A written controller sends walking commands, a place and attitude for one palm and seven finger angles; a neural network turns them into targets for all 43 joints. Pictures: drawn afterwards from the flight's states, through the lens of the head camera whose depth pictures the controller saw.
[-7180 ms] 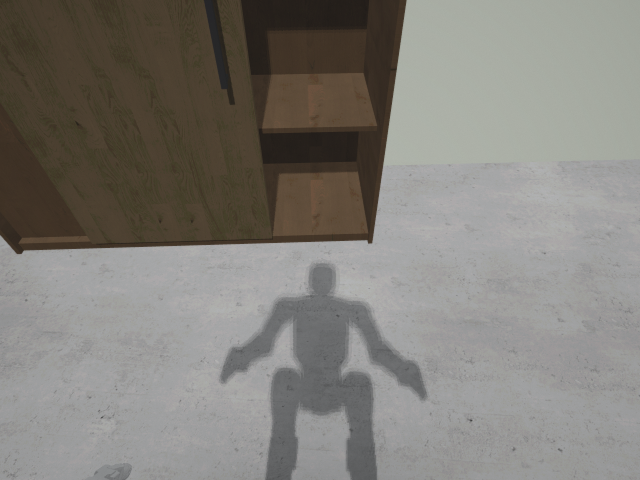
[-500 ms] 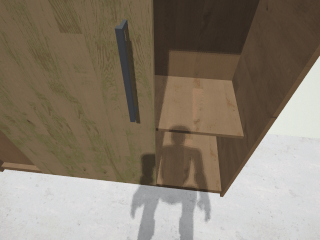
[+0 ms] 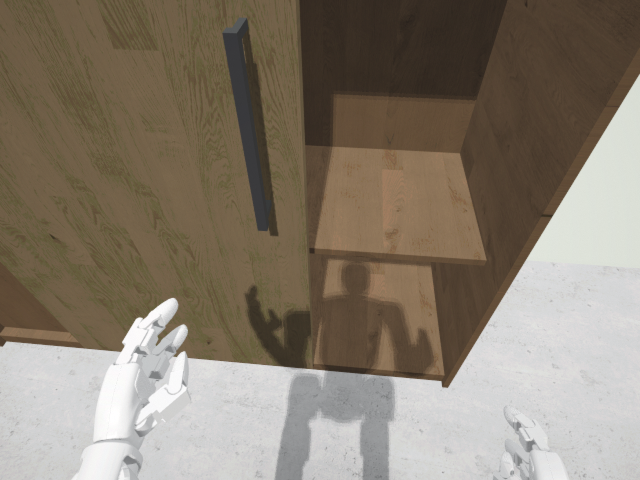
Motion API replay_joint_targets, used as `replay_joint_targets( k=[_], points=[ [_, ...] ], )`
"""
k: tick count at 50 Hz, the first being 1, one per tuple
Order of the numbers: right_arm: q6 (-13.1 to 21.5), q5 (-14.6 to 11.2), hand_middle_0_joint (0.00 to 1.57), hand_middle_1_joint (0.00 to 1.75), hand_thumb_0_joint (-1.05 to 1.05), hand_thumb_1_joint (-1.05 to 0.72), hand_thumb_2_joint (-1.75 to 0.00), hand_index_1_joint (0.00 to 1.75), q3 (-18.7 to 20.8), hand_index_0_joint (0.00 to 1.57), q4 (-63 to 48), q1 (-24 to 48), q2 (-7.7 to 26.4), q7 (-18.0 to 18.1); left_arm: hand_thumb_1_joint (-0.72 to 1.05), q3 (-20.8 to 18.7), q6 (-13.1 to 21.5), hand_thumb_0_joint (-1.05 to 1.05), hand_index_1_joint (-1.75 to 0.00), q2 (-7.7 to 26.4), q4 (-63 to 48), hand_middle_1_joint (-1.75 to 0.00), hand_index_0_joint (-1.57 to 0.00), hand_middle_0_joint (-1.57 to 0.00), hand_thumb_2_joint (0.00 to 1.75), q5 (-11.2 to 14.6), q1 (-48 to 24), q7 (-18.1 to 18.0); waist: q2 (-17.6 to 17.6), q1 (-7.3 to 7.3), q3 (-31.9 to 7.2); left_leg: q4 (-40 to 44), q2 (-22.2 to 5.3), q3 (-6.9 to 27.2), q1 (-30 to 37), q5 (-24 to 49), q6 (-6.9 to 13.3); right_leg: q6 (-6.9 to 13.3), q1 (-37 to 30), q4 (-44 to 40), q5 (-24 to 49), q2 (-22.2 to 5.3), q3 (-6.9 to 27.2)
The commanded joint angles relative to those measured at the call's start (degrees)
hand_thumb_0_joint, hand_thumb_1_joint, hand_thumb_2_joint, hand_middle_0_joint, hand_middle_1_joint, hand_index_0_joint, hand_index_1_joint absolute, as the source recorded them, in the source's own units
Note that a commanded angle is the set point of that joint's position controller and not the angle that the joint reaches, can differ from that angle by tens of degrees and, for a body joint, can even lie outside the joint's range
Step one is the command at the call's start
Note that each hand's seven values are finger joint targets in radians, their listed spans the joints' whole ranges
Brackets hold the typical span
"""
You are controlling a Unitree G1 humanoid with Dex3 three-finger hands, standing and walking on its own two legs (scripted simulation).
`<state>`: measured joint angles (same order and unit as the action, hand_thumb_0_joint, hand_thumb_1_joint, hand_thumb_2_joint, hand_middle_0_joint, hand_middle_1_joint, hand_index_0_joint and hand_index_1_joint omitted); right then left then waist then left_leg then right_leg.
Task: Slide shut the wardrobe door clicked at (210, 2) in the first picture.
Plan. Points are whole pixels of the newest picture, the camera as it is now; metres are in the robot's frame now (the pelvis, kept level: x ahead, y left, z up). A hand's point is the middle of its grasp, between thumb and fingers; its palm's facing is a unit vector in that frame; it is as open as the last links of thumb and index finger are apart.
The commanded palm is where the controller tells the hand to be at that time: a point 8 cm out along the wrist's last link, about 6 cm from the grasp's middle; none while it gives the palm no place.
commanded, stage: raise the hand with hooked fingers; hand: left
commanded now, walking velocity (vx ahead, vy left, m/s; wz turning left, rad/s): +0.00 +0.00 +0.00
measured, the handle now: (254, 141) +0.54 +0.12 +0.15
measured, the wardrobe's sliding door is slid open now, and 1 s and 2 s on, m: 0.41 0.41 0.41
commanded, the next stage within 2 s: move the hooked fingers beside the handle in 1.84 s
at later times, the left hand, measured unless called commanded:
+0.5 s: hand (138, 408) +0.20 +0.21 +0.04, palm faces -0.06 -1.00 -0.06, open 10.7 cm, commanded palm +0.17 +0.27 +0.05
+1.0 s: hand (76, 351) +0.23 +0.27 +0.10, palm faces +0.02 -1.00 -0.08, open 13.5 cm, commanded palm +0.20 +0.31 +0.11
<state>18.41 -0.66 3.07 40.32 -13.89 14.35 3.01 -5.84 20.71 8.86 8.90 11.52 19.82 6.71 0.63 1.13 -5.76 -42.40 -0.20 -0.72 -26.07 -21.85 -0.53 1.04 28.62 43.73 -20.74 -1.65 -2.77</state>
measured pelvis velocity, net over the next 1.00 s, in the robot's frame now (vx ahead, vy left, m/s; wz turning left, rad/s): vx -0.01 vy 0.02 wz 0.02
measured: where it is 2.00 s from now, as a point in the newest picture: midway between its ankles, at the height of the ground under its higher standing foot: outside the picture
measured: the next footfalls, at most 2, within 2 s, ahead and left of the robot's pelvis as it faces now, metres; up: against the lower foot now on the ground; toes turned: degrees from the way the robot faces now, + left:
none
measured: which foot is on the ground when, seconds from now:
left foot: down 0.00-1.00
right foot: down 0.00-1.00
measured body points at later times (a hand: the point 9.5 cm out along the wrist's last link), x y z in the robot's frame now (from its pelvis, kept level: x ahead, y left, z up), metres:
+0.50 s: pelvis -0.02 +0.01 -0.03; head +0.01 +0.01 +0.42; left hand +0.20 +0.27 +0.04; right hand +0.15 -0.20 -0.11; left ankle -0.01 +0.13 -0.71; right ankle +0.01 -0.11 -0.71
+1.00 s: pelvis -0.01 +0.02 +0.00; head +0.00 +0.02 +0.45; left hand +0.22 +0.32 +0.11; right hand +0.18 -0.22 -0.05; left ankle +0.00 +0.13 -0.71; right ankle +0.01 -0.11 -0.71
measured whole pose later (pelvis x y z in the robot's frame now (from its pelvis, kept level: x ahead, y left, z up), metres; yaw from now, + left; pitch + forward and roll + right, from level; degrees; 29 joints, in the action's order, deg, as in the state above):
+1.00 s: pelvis -0.01 +0.02 +0.00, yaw +1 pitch +2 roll -2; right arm 17.9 -2.6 -2.7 33.7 -14.5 15.4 5.1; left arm -20.2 8.7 21.1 4.7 19.3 10.2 24.0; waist 1.9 -1.0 -3.3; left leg -43.5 -1.0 1.0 -23.5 -22.4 0.6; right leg 0.0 23.0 39.5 -18.8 -0.7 -4.4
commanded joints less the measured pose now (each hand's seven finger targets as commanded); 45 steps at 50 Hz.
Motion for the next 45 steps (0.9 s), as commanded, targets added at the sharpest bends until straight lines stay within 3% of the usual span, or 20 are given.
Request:
replay_joint_targets(
  k=[1,3,6,8,11,14,16,17,19,21,25,26,27,31,33,37,40,41,44,45],
  points=[
    [2.1,-0.3,0.2,0.3,0.0,-0.9,-0.9,0.3,3.3,0.2,-14.7,5.9,6.3,-2.4,0.57,-10.0,12.9,0.0,-0.51,10.0,1.2,-0.51,-0.22,-0.22,0.76,1.3,15.7,14.3,-4.2,-5.66,-3.1,-5.8,2.9,-1.1,-13.0,8.6,0.2,1.4,-0.3,2.4,8.2,0.0,2.4],
    [0.6,-1.2,0.2,0.3,0.0,-0.9,-0.9,0.3,2.8,0.2,-19.8,7.9,6.4,-2.0,0.53,-8.9,9.5,0.0,-0.54,9.3,-7.0,-0.54,-0.23,-0.23,0.74,3.7,12.6,16.2,-1.8,-5.48,-6.0,-6.0,3.3,-2.4,-13.0,6.0,1.0,0.9,0.0,2.1,4.1,0.2,3.0],
    [-1.3,-1.2,0.2,0.3,0.0,-0.9,-0.9,0.3,1.9,0.2,-22.3,6.2,6.2,-0.6,0.46,-9.7,5.2,0.0,-0.58,10.5,-18.2,-0.58,-0.23,-0.23,0.71,5.8,3.4,13.8,-0.9,-3.17,-8.3,-7.0,2.7,-0.8,-12.6,4.3,1.5,0.1,2.4,2.4,0.3,1.3,3.1],
    [-1.7,-1.0,0.2,0.3,0.0,-0.9,-0.9,0.3,1.7,0.2,-22.0,3.7,5.3,-0.1,0.41,-9.7,5.5,0.0,-0.62,10.7,-24.9,-0.62,-0.24,-0.24,0.69,5.2,1.0,11.3,3.1,-1.74,-10.1,-8.0,1.6,0.2,-10.0,6.4,1.9,0.1,3.3,3.0,3.5,1.7,2.7],
    [-1.6,-0.3,0.2,0.3,0.0,-0.9,-0.9,0.3,0.5,0.2,-19.9,1.8,5.9,0.5,0.34,-6.3,7.9,0.0,-0.66,11.4,-31.2,-0.66,-0.24,-0.24,0.66,3.7,-7.8,10.7,5.1,1.79,-9.7,-9.8,0.6,2.0,-8.2,8.2,2.3,0.2,6.9,5.0,6.4,2.7,1.4],
    [-0.4,-1.0,0.2,0.3,0.0,-0.9,-0.9,0.3,-0.3,0.2,-18.3,2.1,6.3,1.0,0.27,-4.7,7.1,0.0,-0.7,11.4,-27.9,-0.7,-0.25,-0.25,0.63,3.7,-7.1,12.9,5.8,2.52,-8.3,-8.7,0.2,3.0,-7.7,4.8,2.3,0.1,7.8,3.1,2.3,2.7,0.9],
    [-0.3,-1.4,0.2,0.3,0.0,-0.9,-0.9,0.3,-0.8,0.2,-17.3,2.9,7.1,1.5,0.22,-6.8,3.6,0.0,-0.74,13.5,-22.0,-0.74,-0.25,-0.25,0.61,4.2,-6.3,14.5,4.7,2.15,-6.4,-7.6,0.2,3.7,-8.7,2.8,2.2,0.2,7.0,1.6,-0.6,3.0,0.8],
    [-0.2,-1.6,0.2,0.3,0.0,-0.9,-0.9,0.3,-1.0,0.2,-17.8,3.3,6.9,1.6,0.2,-7.3,2.1,0.0,-0.75,13.7,-22.5,-0.75,-0.25,-0.25,0.6,4.8,-6.2,15.2,3.0,1.65,-7.7,-6.7,0.4,3.6,-9.0,2.0,2.3,-0.1,5.3,0.5,-2.0,2.5,1.0],
    [-0.3,-2.0,0.2,0.3,0.0,-0.9,-0.9,0.3,-1.2,0.2,-17.7,4.3,6.6,1.9,0.15,-10.7,-1.4,0.0,-0.78,15.1,-20.0,-0.78,-0.25,-0.25,0.58,5.9,-3.0,15.5,1.6,-0.1,-9.0,-5.1,0.5,3.2,-8.9,2.6,2.2,-0.3,1.8,-1.5,-2.8,2.0,1.4],
    [-0.3,-1.9,0.2,0.3,0.0,-0.9,-0.9,0.3,-1.5,0.2,-17.7,5.3,6.5,2.0,0.11,-13.9,-4.0,0.0,-0.81,17.1,-19.1,-0.81,-0.26,-0.26,0.56,6.8,-1.9,15.0,2.6,-1.65,-9.8,-3.7,0.6,3.2,-7.8,4.7,2.0,-0.1,-0.7,-1.6,-1.0,2.2,0.9],
    [0.5,-1.6,0.2,0.3,0.0,-0.9,-0.9,0.3,-1.7,0.2,-17.3,5.0,5.7,1.7,0.01,-14.9,-3.7,0.0,-0.87,16.0,-21.7,-0.87,-0.26,-0.26,0.52,8.0,-2.1,13.3,0.9,-1.96,-8.6,-0.9,0.3,3.0,-6.5,6.6,1.7,-0.4,-2.4,-2.7,1.4,2.0,-0.4],
    [0.5,-1.5,0.2,0.3,0.0,-0.9,-0.9,0.3,-1.8,0.2,-17.0,5.3,5.9,1.6,-0.01,-16.1,-3.9,0.0,-0.88,17.1,-19.8,-0.88,-0.27,-0.27,0.51,8.0,-2.2,13.2,-0.4,-2.22,-6.5,-0.4,0.2,3.2,-6.9,6.6,1.7,-0.2,-2.6,-3.0,1.0,2.3,-0.4],
    [0.9,-1.5,0.2,0.3,0.0,-0.9,-0.9,0.3,-1.9,0.2,-17.2,4.6,6.2,1.5,-0.03,-14.9,-3.1,0.0,-0.9,16.5,-21.7,-0.9,-0.27,-0.27,0.5,8.0,-3.7,13.3,1.1,-1.74,-6.6,0.3,0.3,3.1,-6.1,6.6,1.7,-0.2,-2.3,-3.1,1.2,2.2,-0.8],
    [1.8,-1.7,0.2,0.3,0.0,-0.9,-0.9,0.3,-1.8,0.2,-16.4,3.5,7.3,1.6,-0.13,-14.8,-2.7,0.0,-0.96,17.5,-19.0,-0.96,-0.27,-0.27,0.46,7.6,-5.9,13.7,1.0,-0.97,-3.9,1.9,0.2,3.1,-4.7,3.9,1.7,-0.2,-1.7,-4.9,-1.7,2.3,-0.6],
    [2.3,-1.9,0.2,0.3,0.0,-0.9,-0.9,0.3,-1.6,0.2,-16.3,2.8,7.7,1.8,-0.17,-15.4,-2.5,0.0,-0.99,18.8,-20.6,-0.99,-0.28,-0.28,0.44,7.6,-7.4,14.2,2.7,-0.97,-5.9,2.7,0.1,2.9,-2.6,4.6,1.8,-0.3,-2.9,-5.5,-0.6,2.0,-0.6],
    [2.9,-2.1,0.2,0.3,0.0,-0.9,-0.9,0.3,-2.0,0.2,-16.0,2.7,8.1,2.2,-0.27,-16.7,-3.3,0.0,-1.05,20.7,-20.9,-1.05,-0.28,-0.28,0.4,8.2,-11.6,14.7,4.3,-1.1,-4.7,4.7,0.1,3.3,-0.5,5.0,1.8,0.0,-4.2,-6.5,0.9,2.4,-1.2],
    [3.3,-2.1,0.2,0.3,0.0,-0.9,-0.9,0.3,-2.0,0.2,-15.5,2.3,8.2,2.4,-0.34,-17.7,-4.0,0.0,-1.1,21.4,-20.5,-1.1,-0.29,-0.29,0.37,8.3,-12.4,15.1,5.8,-1.4,-6.2,5.5,0.1,3.2,2.4,8.5,1.7,0.0,-5.9,-7.0,5.2,2.4,-1.6],
    [3.1,-1.9,0.2,0.3,0.0,-0.9,-0.9,0.3,-2.2,0.2,-15.3,2.0,8.6,2.4,-0.36,-19.1,-4.7,0.0,-1.11,22.9,-19.4,-1.11,-0.29,-0.29,0.36,8.5,-13.4,15.3,5.8,-1.69,-5.9,5.6,0.2,3.2,2.7,9.9,1.7,0.2,-7.4,-7.3,6.9,2.6,-1.5],
    [2.8,-2.2,0.2,0.3,0.0,-0.9,-0.9,0.3,-2.4,0.2,-15.1,2.3,8.6,2.6,-0.43,-19.1,-6.5,0.0,-1.15,22.7,-17.3,-1.15,-0.29,-0.29,0.33,8.9,-15.0,16.3,4.1,-1.49,-5.2,6.7,0.1,3.1,3.9,10.9,1.7,-0.1,-8.1,-8.3,8.8,2.6,-1.8],
    [2.8,-2.3,0.2,0.3,0.0,-0.9,-0.9,0.3,-2.5,0.2,-15.1,2.6,8.6,2.7,-0.45,-18.8,-7.0,0.0,-1.17,22.5,-17.2,-1.17,-0.3,-0.3,0.32,9.0,-16.2,16.7,5.0,-1.39,-4.8,7.1,0.1,3.0,4.6,10.7,1.7,-0.1,-7.9,-8.7,8.8,2.6,-1.7]
  ],
)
